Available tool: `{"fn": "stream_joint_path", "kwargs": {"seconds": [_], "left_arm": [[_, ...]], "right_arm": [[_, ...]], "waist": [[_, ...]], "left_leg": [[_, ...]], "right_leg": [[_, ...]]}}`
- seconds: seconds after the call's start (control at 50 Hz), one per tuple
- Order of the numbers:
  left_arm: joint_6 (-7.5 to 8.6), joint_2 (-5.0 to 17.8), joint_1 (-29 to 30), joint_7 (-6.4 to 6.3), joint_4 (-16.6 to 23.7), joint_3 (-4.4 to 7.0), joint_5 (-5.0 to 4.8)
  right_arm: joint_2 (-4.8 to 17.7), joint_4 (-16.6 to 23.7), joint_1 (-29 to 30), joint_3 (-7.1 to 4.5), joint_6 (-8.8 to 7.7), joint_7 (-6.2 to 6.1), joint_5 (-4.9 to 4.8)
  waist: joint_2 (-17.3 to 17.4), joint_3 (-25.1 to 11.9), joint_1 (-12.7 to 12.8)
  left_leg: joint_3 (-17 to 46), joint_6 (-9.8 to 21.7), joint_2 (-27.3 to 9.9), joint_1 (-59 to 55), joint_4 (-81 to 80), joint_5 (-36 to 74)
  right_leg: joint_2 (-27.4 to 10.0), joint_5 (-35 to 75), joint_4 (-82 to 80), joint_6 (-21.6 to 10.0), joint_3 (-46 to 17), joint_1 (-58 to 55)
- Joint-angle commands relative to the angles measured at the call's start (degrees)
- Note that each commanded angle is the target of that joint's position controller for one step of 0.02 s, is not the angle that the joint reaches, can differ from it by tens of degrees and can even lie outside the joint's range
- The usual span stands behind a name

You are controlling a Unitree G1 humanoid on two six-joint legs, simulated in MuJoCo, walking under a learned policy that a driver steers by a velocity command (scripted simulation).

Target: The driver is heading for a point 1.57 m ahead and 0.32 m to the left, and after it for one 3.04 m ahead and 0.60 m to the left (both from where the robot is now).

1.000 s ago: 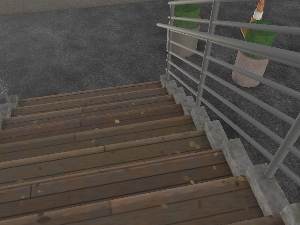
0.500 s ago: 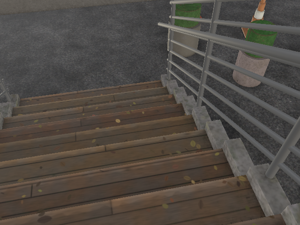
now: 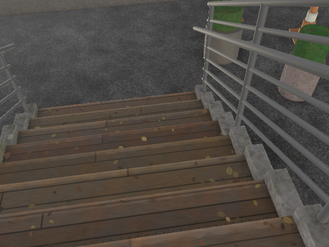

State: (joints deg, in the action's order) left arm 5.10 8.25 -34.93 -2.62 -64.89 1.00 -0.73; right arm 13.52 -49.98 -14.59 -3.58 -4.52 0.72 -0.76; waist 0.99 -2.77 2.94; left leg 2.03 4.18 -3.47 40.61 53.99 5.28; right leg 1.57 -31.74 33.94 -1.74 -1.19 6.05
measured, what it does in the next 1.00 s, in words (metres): goes down, turning left: left foot 0.17 m lower, then right foot 0.17 m lower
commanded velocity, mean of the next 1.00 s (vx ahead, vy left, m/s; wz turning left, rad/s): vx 0.49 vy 0.00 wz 0.39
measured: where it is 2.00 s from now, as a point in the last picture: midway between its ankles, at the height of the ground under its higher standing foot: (145, 210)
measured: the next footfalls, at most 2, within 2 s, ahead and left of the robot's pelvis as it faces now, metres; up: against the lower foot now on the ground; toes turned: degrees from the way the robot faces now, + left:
left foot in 0.18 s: +0.21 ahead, +0.12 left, -0.17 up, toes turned +5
right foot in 0.68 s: +0.56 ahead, -0.03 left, -0.34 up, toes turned +30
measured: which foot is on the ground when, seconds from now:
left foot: up 0.00-0.16, down 0.18-0.70, up 0.72-1.00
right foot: down 0.00-0.18, up 0.20-0.66, down 0.68-1.00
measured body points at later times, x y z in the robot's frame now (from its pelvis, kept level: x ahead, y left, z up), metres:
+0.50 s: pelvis +0.27 +0.05 -0.18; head +0.26 +0.06 +0.27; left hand +0.38 +0.32 -0.27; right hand +0.29 -0.19 -0.32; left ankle +0.17 +0.12 -0.88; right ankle +0.48 -0.09 -0.83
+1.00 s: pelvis +0.54 +0.05 -0.32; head +0.54 +0.04 +0.13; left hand +0.32 +0.17 -0.46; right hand +0.78 -0.09 -0.44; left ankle +0.60 +0.27 -0.97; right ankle +0.53 -0.05 -1.05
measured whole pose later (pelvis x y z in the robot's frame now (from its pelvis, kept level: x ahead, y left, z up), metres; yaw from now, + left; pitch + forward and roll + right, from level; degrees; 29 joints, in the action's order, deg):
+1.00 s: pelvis +0.54 +0.05 -0.32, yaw +26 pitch +1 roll +0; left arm 3.6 7.4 -36.4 -0.7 -59.8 0.2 0.4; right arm 11.7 -45.5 -10.7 -2.8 -2.1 -1.4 0.5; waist 2.2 -2.5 4.0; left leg 5.4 1.9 -3.8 46.7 59.9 4.9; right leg 5.1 -21.2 31.7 -4.1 -2.3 11.7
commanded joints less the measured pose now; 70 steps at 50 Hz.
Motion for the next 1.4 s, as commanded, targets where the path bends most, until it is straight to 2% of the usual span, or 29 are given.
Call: {"fn": "stream_joint_path", "kwargs": {"seconds": [0.02, 0.1, 0.16, 0.18, 0.2, 0.22, 0.26, 0.3, 0.32, 0.38, 0.42, 0.48, 0.54, 0.64, 0.7, 0.74, 0.76, 0.78, 0.82, 0.92, 0.98, 1.02, 1.12, 1.16, 1.26, 1.32, 1.36, 1.38, 1.4], "left_arm": [[0.62, 5.5, 1.7, -2.32, 2.8, -0.67, 0.06], [0.41, 7.9, 2.8, -1.63, 2.3, -0.01, -0.95], [-0.36, 10.6, 8.1, 0.94, 2.9, 0.58, 0.67], [-0.09, 10.4, 10.8, 1.61, 1.8, 1.17, -0.62], [0.84, 4.0, 10.2, 1.83, 2.8, 0.05, 1.40], [2.51, 1.0, -1.4, 3.64, 6.1, -1.08, -0.06], [3.15, 9.0, 6.5, 2.97, 11.7, 0.93, 0.09], [1.43, 8.5, 13.0, 0.86, 16.0, 1.04, -1.20], [0.01, 11.6, 15.7, 0.40, 16.1, 2.32, -1.93], [-1.27, 6.9, 19.3, -1.30, 19.3, 2.01, 3.61], [-0.72, 6.7, 13.1, 0.55, 17.0, 2.34, 1.70], [1.11, 9.8, 33.0, 2.81, 25.2, 3.00, 1.70], [1.74, 4.7, 36.3, 5.10, 28.9, 1.85, 3.44], [0.41, 8.7, 29.0, 4.04, 29.6, 3.58, -0.42], [0.61, 11.0, -0.9, 3.97, 17.7, 5.65, 0.43], [-0.19, 13.1, -6.0, 5.44, 15.2, 4.60, 0.66], [-0.66, 19.7, -6.1, 5.77, 13.4, 6.67, -0.68], [-1.35, 9.1, -0.3, 5.32, 13.0, 4.12, -0.77], [-0.01, 7.9, 10.4, 5.11, 13.5, 2.05, 1.76], [0.40, 7.2, 7.1, 1.54, 10.9, 0.26, 1.39], [-0.19, 10.9, 2.8, 1.14, 9.7, 1.26, 1.46], [-0.07, 7.1, -3.7, 0.69, 7.5, 0.82, -1.14], [-0.39, 5.0, -7.8, -1.31, 7.9, 0.47, -1.43], [-1.74, 6.9, -3.8, -1.31, 10.1, 0.93, -0.76], [-4.49, 5.9, -1.5, -2.64, 12.1, 1.77, -1.97], [-4.96, 6.3, -0.4, -1.42, 9.1, 2.33, -0.75], [-3.16, 1.9, -12.9, 1.12, 7.2, 1.55, -2.26], [-2.12, 4.2, -15.6, 1.38, 10.1, 1.34, -3.86], [-2.26, 5.3, -9.2, 0.59, 13.6, 1.21, -4.09]], "right_arm": [[-2.3, 5.8, 9.3, 1.30, -1.23, 2.30, 1.86], [-0.2, 10.3, 11.3, 1.47, 1.70, 2.04, -0.96], [5.3, 0.5, -17.2, -1.18, 3.17, 0.98, -0.19], [5.5, -2.1, -26.1, -1.93, 3.28, 1.01, -0.11], [6.0, -5.9, -29.5, -0.56, 3.21, 1.28, 0.48], [6.5, -4.8, -25.0, 0.36, 2.36, 1.15, 2.78], [4.9, -1.4, -17.6, 0.24, 2.86, 1.73, 0.82], [12.2, 0.4, -8.1, -1.94, 1.35, 1.52, 0.69], [5.2, 2.1, -2.4, 0.60, -0.10, 1.56, 1.34], [5.5, 1.9, -2.3, 0.66, -0.23, -2.14, 0.28], [4.4, 0.7, -5.9, 0.61, 0.61, -2.79, 0.86], [1.1, -2.2, -19.7, 0.95, -0.03, -3.95, -1.75], [3.6, -0.2, -13.8, 0.49, 1.63, -5.12, -1.07], [3.0, 1.6, -12.6, 0.13, 4.71, -7.46, -1.43], [-2.2, -3.1, -16.1, 1.24, 3.43, -3.49, -0.26], [-3.8, -3.5, -29.1, 2.10, 1.17, -0.93, -3.32], [0.3, 0.6, -24.1, 1.65, 0.64, -1.85, -4.55], [2.7, 1.6, -12.9, 0.57, 2.50, -3.57, -3.12], [2.6, 3.3, -6.3, 0.97, 4.61, -5.13, -3.14], [0.0, 7.3, 2.1, 0.30, 1.34, -2.87, 2.58], [-0.8, 7.0, 1.5, 0.46, 1.92, -1.47, 1.35], [0.7, 8.3, 6.9, 0.12, 1.52, -0.54, 1.15], [1.3, 13.2, 22.7, 0.17, -1.94, 2.48, 1.02], [-1.1, 12.5, 20.8, 0.76, -1.97, 3.52, 2.48], [-0.2, 15.4, 20.3, 0.75, -1.85, 2.64, -0.02], [5.1, 6.8, -4.6, -2.34, -1.28, 1.81, -0.14], [7.8, 0.5, -20.0, -1.47, -0.69, 2.17, 1.52], [11.8, 0.1, -18.4, -2.69, 0.39, 2.77, 0.40], [13.3, -1.4, -17.1, -3.37, 1.08, 3.30, -0.54]], "waist": [[-4.4, 9.2, 0.7], [-7.5, 10.1, 1.3], [-5.9, -0.4, -12.4], [1.3, 0.1, -19.6], [18.8, 3.9, -18.0], [28.0, -4.9, -6.1], [6.4, -8.1, -5.6], [-7.7, -1.7, -0.6], [-10.7, 3.8, 1.9], [-0.2, 5.1, 2.0], [3.1, 0.0, 3.1], [0.8, 5.0, -5.5], [1.0, 4.6, -6.8], [5.9, 6.7, -5.6], [-4.0, -1.6, 4.8], [-27.1, -9.5, -0.3], [-28.8, -10.3, -0.5], [-8.3, -0.5, -0.2], [-3.2, 9.9, -3.3], [-8.1, 7.7, -4.2], [-8.3, 2.3, -4.1], [-5.6, 4.1, -1.4], [-2.9, 7.8, 2.9], [-3.7, 8.3, 3.6], [-6.5, 8.8, 6.5], [-5.6, 0.4, -5.3], [17.0, -10.4, -5.4], [26.6, -16.0, -3.0], [21.7, -15.8, -3.0]], "left_leg": [[-3.3, -0.5, 3.7, -11.1, -24.6, 29.1], [-1.1, -1.9, 3.3, -19.3, -23.7, 22.6], [-7.1, 0.3, 5.9, -41.4, -20.0, 16.8], [-2.6, 5.2, 0.9, -46.7, -36.3, 19.2], [0.6, 7.0, -3.6, -55.4, -31.3, 39.3], [13.7, 13.3, -9.9, -69.7, -10.8, 58.9], [21.1, 18.1, -13.2, -59.6, -20.1, 36.4], [44.6, 22.2, -20.2, -38.0, -31.3, -11.7], [40.0, 18.6, -17.4, -25.7, -32.7, -13.3], [20.8, 13.6, -2.4, -7.2, -30.6, 4.4], [17.8, 13.2, -0.3, -10.2, -25.0, 8.9], [27.6, 13.0, -0.6, -31.0, -17.4, -13.2], [18.7, 8.4, 6.5, -6.5, -15.0, -30.5], [26.8, 7.4, 6.2, -22.4, 1.9, -24.5], [19.1, 1.8, 14.9, -3.4, 38.8, -43.4], [15.7, -1.6, 15.1, 22.3, 70.9, -55.2], [9.7, -3.4, 12.4, 27.2, 72.5, -49.4], [4.4, -1.7, 8.3, 29.5, 67.9, -39.8], [8.6, 0.3, 3.4, 20.0, 58.4, -28.9], [2.5, -1.6, -1.1, 5.4, 6.9, 2.1], [2.9, -3.0, 0.0, -1.0, 6.1, 6.2], [7.5, -1.9, -2.1, 11.4, -0.1, 8.3], [10.3, -1.6, -1.0, 17.5, -17.2, 14.2], [4.6, -2.3, 3.0, -2.7, -19.9, 25.1], [7.8, -4.1, 1.3, -11.0, -40.2, 18.9], [7.5, -2.3, -4.9, -40.4, -36.6, 22.1], [11.4, -2.3, -13.9, -72.2, -10.0, 49.1], [22.9, 3.3, -20.4, -72.4, -14.3, 38.1], [32.1, 10.2, -24.4, -64.9, -25.7, 1.6]], "right_leg": [[-4.3, 20.8, -2.4, -3.7, 0.3, 17.0], [-6.9, 19.1, 5.8, -4.5, 0.4, 19.5], [-7.2, 44.4, 38.0, -2.7, 2.4, 16.3], [-3.5, 43.4, 63.1, -0.2, 3.7, 17.6], [2.9, -12.3, 91.0, 0.8, 6.8, 35.9], [0.5, -16.3, 92.4, -0.5, -4.8, 52.4], [-3.3, -8.8, 82.3, 1.7, -3.2, 56.1], [-6.8, 0.7, 72.9, 1.7, -6.0, 55.4], [-10.0, 12.9, 58.5, 1.0, -10.5, 52.3], [-7.7, 28.8, 31.8, 5.5, -5.2, 31.2], [-5.4, 40.5, 35.3, 5.0, -3.3, 26.8], [-5.7, 46.8, 15.4, 0.9, -10.5, 51.1], [-0.4, 69.1, -1.4, 1.3, -3.3, 18.9], [-6.1, 53.2, -14.8, 1.5, -11.7, 17.4], [-12.6, 59.7, -8.6, -0.7, -11.0, -19.7], [-21.3, 70.8, 6.3, -5.9, -21.8, -34.7], [-29.2, 36.5, -5.6, -15.6, -36.4, -30.4], [-22.7, 10.0, -17.0, -10.9, -34.6, -17.8], [-22.1, 1.7, -18.6, -13.1, -33.4, 9.7], [-8.9, 32.7, -16.6, -9.8, -16.4, 19.1], [-11.4, 42.5, -12.4, -11.5, -18.5, 13.3], [-12.0, 36.4, -7.1, -12.2, -22.4, -0.9], [-10.4, 21.8, 1.0, -11.5, -27.4, -6.6], [-5.3, 14.9, 2.4, -10.0, -21.6, 12.4], [-0.8, 15.7, 16.4, -7.6, -22.7, 3.3], [1.9, 9.8, 43.0, -5.1, -20.5, 15.3], [6.4, -21.2, 79.8, 0.0, -15.6, 45.0], [4.0, -15.5, 86.9, 2.4, -14.6, 50.7], [1.9, -9.5, 87.9, 3.4, -9.6, 54.0]]}}
Velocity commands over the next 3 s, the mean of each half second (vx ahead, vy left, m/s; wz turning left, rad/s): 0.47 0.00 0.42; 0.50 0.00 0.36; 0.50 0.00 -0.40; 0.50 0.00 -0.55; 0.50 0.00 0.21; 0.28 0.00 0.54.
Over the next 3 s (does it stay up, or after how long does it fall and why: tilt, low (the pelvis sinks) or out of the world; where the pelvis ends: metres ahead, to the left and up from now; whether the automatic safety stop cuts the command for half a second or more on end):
stays up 1.49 0.30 -0.86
